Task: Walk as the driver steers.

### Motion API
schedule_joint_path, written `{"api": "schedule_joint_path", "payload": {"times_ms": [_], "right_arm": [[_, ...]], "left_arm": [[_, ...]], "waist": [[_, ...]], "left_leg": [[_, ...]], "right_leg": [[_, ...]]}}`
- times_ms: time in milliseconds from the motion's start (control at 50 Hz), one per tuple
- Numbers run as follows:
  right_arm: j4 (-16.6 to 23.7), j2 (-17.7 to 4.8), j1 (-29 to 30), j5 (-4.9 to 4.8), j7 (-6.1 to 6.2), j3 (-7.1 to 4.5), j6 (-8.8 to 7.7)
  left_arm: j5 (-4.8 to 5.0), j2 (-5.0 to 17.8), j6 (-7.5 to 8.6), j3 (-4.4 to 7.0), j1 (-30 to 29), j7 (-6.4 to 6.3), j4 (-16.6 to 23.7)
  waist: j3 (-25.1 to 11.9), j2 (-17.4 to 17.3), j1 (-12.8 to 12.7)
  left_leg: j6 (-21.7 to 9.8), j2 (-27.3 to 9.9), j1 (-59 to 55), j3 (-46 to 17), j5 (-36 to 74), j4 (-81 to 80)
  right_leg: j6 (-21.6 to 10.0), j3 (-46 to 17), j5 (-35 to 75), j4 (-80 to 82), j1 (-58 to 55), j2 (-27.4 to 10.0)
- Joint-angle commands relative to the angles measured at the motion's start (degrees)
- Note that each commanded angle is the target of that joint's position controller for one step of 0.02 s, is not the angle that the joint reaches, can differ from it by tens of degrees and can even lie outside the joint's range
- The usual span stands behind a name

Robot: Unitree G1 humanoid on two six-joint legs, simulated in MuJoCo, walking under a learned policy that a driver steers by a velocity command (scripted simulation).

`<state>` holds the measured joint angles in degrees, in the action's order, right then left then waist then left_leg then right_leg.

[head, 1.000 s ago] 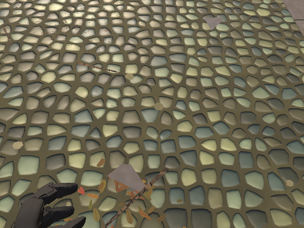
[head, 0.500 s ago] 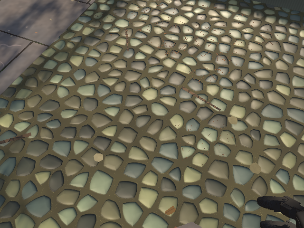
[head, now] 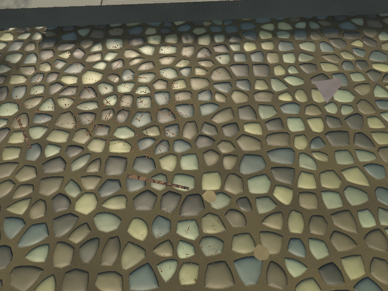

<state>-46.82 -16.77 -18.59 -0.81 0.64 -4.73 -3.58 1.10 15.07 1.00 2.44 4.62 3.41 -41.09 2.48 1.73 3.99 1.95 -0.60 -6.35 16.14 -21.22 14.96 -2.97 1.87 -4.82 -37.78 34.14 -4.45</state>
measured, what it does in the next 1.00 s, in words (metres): walks ahead, turning right: right foot, then left foot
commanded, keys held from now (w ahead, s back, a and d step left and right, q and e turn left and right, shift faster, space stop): w+e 0.48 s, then w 0.20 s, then w+q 0.32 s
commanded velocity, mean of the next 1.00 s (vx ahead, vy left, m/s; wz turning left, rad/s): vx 0.50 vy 0.00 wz -0.31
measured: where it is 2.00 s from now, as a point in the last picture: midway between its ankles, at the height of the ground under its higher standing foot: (218, 140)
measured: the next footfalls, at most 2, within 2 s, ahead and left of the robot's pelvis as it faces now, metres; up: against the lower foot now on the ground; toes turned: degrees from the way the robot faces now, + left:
right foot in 0.06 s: +0.20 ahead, -0.10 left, +0.00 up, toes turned -5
left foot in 0.54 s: +0.52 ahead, +0.03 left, +0.00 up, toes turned -23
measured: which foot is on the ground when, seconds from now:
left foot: down 0.00-0.04, up 0.06-0.52, down 0.54-1.00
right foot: up 0.00-0.04, down 0.06-0.56, up 0.58-0.98, down 1.00-1.00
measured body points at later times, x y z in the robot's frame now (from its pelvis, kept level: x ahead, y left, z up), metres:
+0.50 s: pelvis +0.29 -0.03 +0.01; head +0.32 -0.05 +0.45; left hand +0.41 +0.25 -0.10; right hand +0.47 -0.32 -0.06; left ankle +0.49 +0.05 -0.71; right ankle +0.16 -0.10 -0.73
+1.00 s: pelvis +0.55 -0.12 +0.00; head +0.58 -0.13 +0.45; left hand +0.87 +0.00 -0.05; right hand +0.43 -0.38 -0.12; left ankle +0.49 +0.05 -0.73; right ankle +0.62 -0.27 -0.73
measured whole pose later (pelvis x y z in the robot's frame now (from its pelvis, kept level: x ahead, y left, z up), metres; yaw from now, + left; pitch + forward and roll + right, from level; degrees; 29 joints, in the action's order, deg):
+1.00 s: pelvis +0.55 -0.12 +0.00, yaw -16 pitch +2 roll +2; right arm -48.8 -16.3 -25.9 -1.6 0.1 -3.3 -3.0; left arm 0.5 14.9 5.8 1.4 0.5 1.4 -36.4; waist 0.8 1.5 6.9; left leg 0.0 2.2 2.5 -5.9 -21.2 21.9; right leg -0.3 -3.3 -3.0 -25.8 24.8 -1.1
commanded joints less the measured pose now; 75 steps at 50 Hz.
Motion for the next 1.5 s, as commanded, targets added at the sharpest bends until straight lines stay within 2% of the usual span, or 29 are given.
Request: {"api": "schedule_joint_path", "payload": {"times_ms": [20, 40, 60, 80, 100, 120, 160, 240, 360, 460, 520, 540, 560, 580, 600, 640, 660, 820, 920, 1000, 1020, 1040, 1060, 1080, 1140, 1320, 1420, 1460, 1500], "right_arm": [[3.3, -12.3, 2.7, -1.02, 0.53, -3.12, 0.76], [3.6, -11.7, 3.5, -1.27, 0.61, -2.74, 1.1], [4.6, -9.0, 2.2, 0.22, 0.79, -1.58, 0.66], [7.7, -0.7, -3.1, 1.99, 0.11, 0.99, -0.96], [8.3, -5.9, 3.9, -0.3, -0.51, 0.43, -3.07], [9.8, -8.3, 8.8, -2.2, -0.8, -0.22, -4.14], [8.9, -7.8, 8.8, 0.45, 0.05, -0.31, -4.73], [8.8, -6.1, 7.5, 1.72, -0.19, -0.33, -2.53], [12.0, -2.9, 19.9, 1.15, -1.02, 1.2, -2.56], [13.2, -5.7, 22.6, 0.33, -2.28, 0.36, -3.75], [10.5, -7.8, 12.8, 0.72, -2.01, -0.99, -4.5], [9.5, -9.8, 5.5, 1.75, -1.7, -1.65, -4.74], [8.4, -14.4, -1.6, 2.6, -1.56, -2.79, -4.39], [5.8, -12.8, -4.9, 1.04, -2.33, -2.76, -3.76], [6.6, -8.3, -1.7, 0.06, -2.27, -1.49, -3.58], [7.0, -5.5, 4.2, 1.04, -2.08, -0.26, -2.79], [6.7, -4.4, 5.4, 1.44, -1.95, 0.21, -2.86], [3.8, -8.7, 1.8, -0.46, -1.05, -0.66, -2.03], [1.8, -9.3, -3.6, -1.09, -0.55, -0.78, -0.63], [2.2, -7.0, -2.8, -0.38, -0.22, 0.06, -0.03], [4.2, -2.7, -2.6, 1.19, -0.18, 1.53, -0.27], [5.8, -0.7, -9.1, -0.81, -0.08, 2.12, -1.0], [4.5, -6.6, -6.8, -1.84, 0.15, 0.66, -0.82], [5.2, -8.1, -2.6, -1.8, 0.03, -0.01, -0.57], [5.8, -5.4, -0.2, -0.92, -0.39, -0.15, 0.72], [10.9, -1.7, 10.7, -0.45, -2.61, 1.31, 1.45], [14.7, -3.1, 17.2, -0.43, -3.98, 1.08, 1.74], [15.1, -5.0, 14.8, -0.17, -4.08, 0.06, 2.11], [11.3, -10.0, -0.4, -0.43, -3.23, -3.0, 2.66]], "left_arm": [[0.24, 7.7, 0.26, 2.99, 3.9, 0.16, 3.8], [0.45, 10.6, 0.12, 4.83, 12.9, -0.44, 1.5], [0.69, 16.1, -0.55, 6.93, 21.4, -1.7, -0.5], [0.86, 21.7, 0.18, 7.31, 18.3, -1.86, 0.7], [0.5, 16.3, 1.29, 5.78, 18.9, -1.33, 2.5], [0.06, 13.3, 2.25, 4.89, 17.0, -1.16, 2.0], [0.19, 9.6, 2.7, 3.74, 10.2, -1.44, 2.8], [-0.45, 9.4, 3.03, 3.47, 8.8, -2.72, 3.8], [0.19, 11.1, 2.16, 3.93, 13.8, -4.35, 1.9], [0.54, 10.7, 1.31, 4.0, 16.8, -4.83, 0.5], [0.0, 9.2, 0.95, 3.66, 15.1, -4.78, 0.7], [-0.64, 6.5, 1.08, 2.53, 15.2, -4.43, 1.3], [-0.24, 2.9, 1.53, 1.41, 22.7, -4.43, 1.6], [1.07, 4.3, 1.95, 1.11, 25.7, -4.42, 1.2], [1.49, 9.4, 2.06, 2.25, 20.4, -4.37, 1.2], [-0.03, 9.6, 2.21, 2.36, 10.6, -4.26, 3.6], [-0.51, 8.7, 2.33, 2.47, 9.9, -4.04, 3.8], [-1.31, 2.9, 3.9, 0.11, 1.1, -2.95, 6.4], [-0.32, 5.0, 4.98, 0.73, -5.2, -2.03, 8.0], [-0.96, 10.2, 5.67, 3.3, 7.3, -2.87, 5.1], [-1.67, 14.4, 5.32, 4.39, 17.2, -3.56, 4.0], [-1.87, 16.5, 4.36, 4.85, 18.7, -3.05, 2.7], [-1.31, 10.9, 4.31, 3.58, 16.7, -2.8, 3.0], [-0.96, 8.2, 4.36, 2.74, 14.1, -2.83, 3.1], [-1.82, 5.1, 4.72, 1.86, 7.4, -2.64, 2.3], [-1.27, 9.7, 5.1, 3.68, 8.4, -3.69, -1.8], [0.22, 12.4, 3.63, 4.62, 11.8, -3.83, -4.1], [0.66, 14.3, 2.84, 5.14, 11.6, -4.1, -4.1], [0.81, 13.7, 2.1, 4.73, 11.2, -4.48, -3.8]], "waist": [[-2.7, -6.2, -6.3], [-7.6, -5.0, -11.3], [-12.5, 2.0, -14.1], [-17.6, 15.2, -6.0], [-21.7, 6.6, -10.9], [-13.3, 3.9, -11.0], [-6.3, -1.2, -6.1], [-4.6, -0.1, -3.2], [-1.6, 2.5, -7.7], [-1.5, 3.8, -8.0], [-5.1, 5.5, -2.9], [-12.2, 3.0, 0.4], [-21.2, -9.6, -0.7], [-22.4, -20.6, -0.9], [-13.5, -12.2, 0.3], [-3.0, -4.8, -0.7], [-1.8, -5.4, -2.2], [-1.1, -5.9, -1.4], [-1.2, -6.7, -0.1], [-8.1, -6.1, -8.0], [-17.1, 2.7, -11.7], [-21.6, 19.0, -8.2], [-15.0, 10.4, -9.2], [-8.9, 7.1, -9.1], [-2.6, 5.3, -5.0], [0.8, 1.0, -6.4], [2.4, 0.9, -7.4], [-0.6, 2.7, -5.0], [-9.0, 1.3, 3.4]], "left_leg": [[-8.0, -15.8, 1.0, -3.0, 57.4, 11.8], [-6.0, -13.4, 5.7, -1.4, 57.5, 24.2], [-2.9, -10.4, 20.0, -1.4, 37.6, 42.4], [0.8, 2.0, 44.5, -9.5, -12.9, 61.1], [-0.5, 1.6, 50.4, -21.4, -13.0, 65.4], [-2.0, -0.9, 54.4, -21.2, -7.1, 63.5], [-2.4, -5.2, 48.1, -21.2, 0.9, 53.8], [0.4, -5.7, 41.4, -20.0, 6.4, 44.7], [2.4, -0.8, 37.2, -18.4, 25.8, 20.3], [0.2, 0.4, 34.9, -21.1, 23.4, 12.8], [-3.4, 0.7, 23.1, -18.8, 20.0, 9.8], [-6.7, -4.8, 9.8, -23.2, 19.3, 11.6], [-15.0, -16.9, -11.1, -43.6, 12.5, 11.3], [-19.1, -22.7, -15.4, -63.2, -3.8, 3.0], [-16.8, -20.8, -8.6, -59.2, -12.4, 0.7], [-14.4, -16.0, 6.5, -44.5, -1.5, -1.1], [-13.9, -14.1, 10.4, -40.3, 4.0, -2.2], [-14.7, -8.8, 17.2, -28.0, 21.0, -5.7], [-12.8, -10.2, 15.1, -30.8, 18.6, -2.0], [-8.2, -5.8, 19.8, -29.5, 20.8, 14.3], [-5.6, -1.1, 29.4, -24.7, 6.2, 32.6], [-3.7, 2.9, 45.8, -21.4, -13.6, 47.5], [-3.3, -0.4, 50.8, -24.4, -10.7, 54.3], [-3.3, -2.0, 52.2, -23.8, -5.4, 55.3], [-2.1, -6.3, 46.8, -22.7, 3.4, 51.7], [-1.5, -6.2, 44.6, -18.6, 21.8, 30.2], [-4.9, -4.4, 43.7, -15.0, 17.5, 22.5], [-7.2, -0.7, 37.2, -11.6, 11.6, 21.8], [-11.0, 4.4, 15.0, -10.1, 13.2, 17.9]], "right_leg": [[-3.8, 5.0, -7.1, 0.7, -8.9, 5.2], [-5.9, 5.4, -4.3, 4.3, -22.0, 8.2], [-9.3, -6.7, -3.1, 6.1, -38.9, 2.1], [-20.6, -40.7, -15.4, 13.6, -54.8, -11.5], [-20.7, -49.7, -21.7, 22.1, -56.1, -14.3], [-17.9, -41.9, -17.5, 23.1, -50.6, -13.2], [-14.4, -29.1, -4.3, 22.4, -35.6, -8.3], [-14.3, -20.8, 10.2, 25.1, -25.2, -4.8], [-9.7, -16.0, 4.7, 24.2, -20.4, 0.1], [-8.3, -23.7, 0.8, 18.0, -27.2, -3.3], [-6.1, -23.7, 10.3, 9.4, -28.7, -2.1], [-4.3, -20.7, 8.8, -2.4, -24.7, 0.8], [0.1, -14.2, -8.1, -21.9, -7.8, 8.7], [1.6, -12.5, -28.4, -33.3, 5.0, 9.9], [1.6, -14.2, -24.7, -37.4, 9.5, 6.6], [1.4, -10.5, -17.5, -34.1, 8.4, 2.9], [1.2, -10.3, -15.1, -30.5, 6.2, 1.0], [4.4, -4.5, -0.1, -1.7, -2.2, 0.9], [4.7, -5.1, 4.5, 8.2, -8.8, 3.6], [-0.1, -6.7, 0.9, 12.9, -31.4, 0.6], [-3.6, -18.0, 0.4, 11.5, -46.4, -11.3], [-10.9, -40.4, -13.9, 18.0, -55.4, -20.7], [-10.0, -39.6, -21.7, 20.6, -50.2, -18.5], [-8.2, -31.0, -18.9, 21.3, -44.4, -16.4], [-6.9, -16.8, -4.6, 26.0, -31.3, -11.0], [-6.9, 1.8, 9.2, 30.2, -29.4, -9.8], [-4.6, 6.1, 15.0, 26.5, -36.8, -12.1], [-3.3, 8.2, 33.1, 18.7, -38.8, -12.0], [-0.4, 11.1, 39.3, -2.7, -31.9, -8.8]]}}
Keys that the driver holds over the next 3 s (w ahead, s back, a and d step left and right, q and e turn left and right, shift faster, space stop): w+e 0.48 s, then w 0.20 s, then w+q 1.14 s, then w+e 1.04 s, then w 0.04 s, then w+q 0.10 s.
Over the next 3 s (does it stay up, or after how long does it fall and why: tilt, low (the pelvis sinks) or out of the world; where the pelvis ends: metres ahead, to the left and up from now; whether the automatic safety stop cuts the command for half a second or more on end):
stays up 1.62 -0.14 -0.01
